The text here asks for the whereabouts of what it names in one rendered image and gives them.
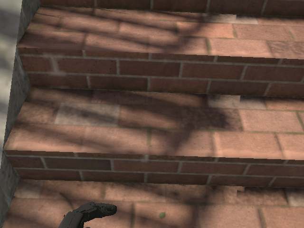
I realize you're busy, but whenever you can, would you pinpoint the robot left hand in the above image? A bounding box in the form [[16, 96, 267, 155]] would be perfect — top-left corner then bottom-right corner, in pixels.
[[58, 201, 117, 228]]

